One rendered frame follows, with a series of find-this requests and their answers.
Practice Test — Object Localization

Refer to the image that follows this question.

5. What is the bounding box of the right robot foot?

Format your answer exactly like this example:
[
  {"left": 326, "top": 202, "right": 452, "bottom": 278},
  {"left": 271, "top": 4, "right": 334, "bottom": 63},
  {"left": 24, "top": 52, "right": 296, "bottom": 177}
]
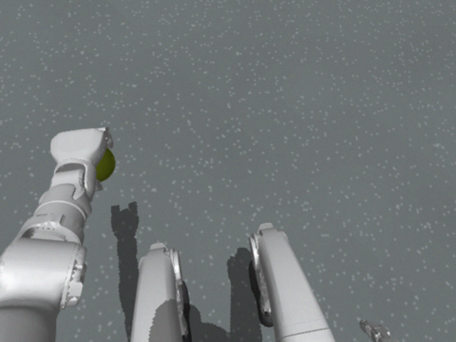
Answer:
[{"left": 249, "top": 260, "right": 274, "bottom": 327}]

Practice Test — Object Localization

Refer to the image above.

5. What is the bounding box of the right robot hand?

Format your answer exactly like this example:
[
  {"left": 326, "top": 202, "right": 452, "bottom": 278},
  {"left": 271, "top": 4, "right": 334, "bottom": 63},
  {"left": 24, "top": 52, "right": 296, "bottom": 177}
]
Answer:
[{"left": 360, "top": 320, "right": 399, "bottom": 342}]

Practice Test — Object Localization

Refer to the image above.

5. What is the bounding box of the ball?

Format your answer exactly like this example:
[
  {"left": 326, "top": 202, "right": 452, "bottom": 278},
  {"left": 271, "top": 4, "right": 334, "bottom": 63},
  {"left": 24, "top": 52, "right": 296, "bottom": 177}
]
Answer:
[{"left": 96, "top": 148, "right": 115, "bottom": 182}]

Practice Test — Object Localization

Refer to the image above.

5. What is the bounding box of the left robot hand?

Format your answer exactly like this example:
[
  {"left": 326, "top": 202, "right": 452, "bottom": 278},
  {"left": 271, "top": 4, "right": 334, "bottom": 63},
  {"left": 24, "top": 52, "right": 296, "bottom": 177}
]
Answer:
[{"left": 51, "top": 127, "right": 113, "bottom": 191}]

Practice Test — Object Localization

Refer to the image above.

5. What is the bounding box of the left robot arm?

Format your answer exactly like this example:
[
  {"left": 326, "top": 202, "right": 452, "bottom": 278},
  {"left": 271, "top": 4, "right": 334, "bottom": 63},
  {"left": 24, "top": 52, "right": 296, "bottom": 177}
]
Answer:
[{"left": 0, "top": 159, "right": 97, "bottom": 342}]

